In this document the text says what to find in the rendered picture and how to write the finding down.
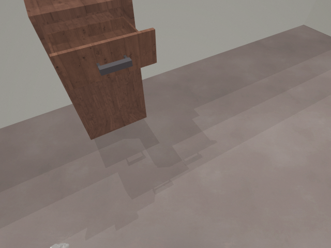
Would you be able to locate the drawer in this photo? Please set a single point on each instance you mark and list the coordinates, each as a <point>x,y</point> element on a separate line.
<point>76,51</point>

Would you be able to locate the handle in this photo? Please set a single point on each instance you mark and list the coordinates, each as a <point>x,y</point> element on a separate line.
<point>115,66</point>

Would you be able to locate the cabinet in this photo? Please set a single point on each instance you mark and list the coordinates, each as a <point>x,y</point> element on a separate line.
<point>106,105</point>

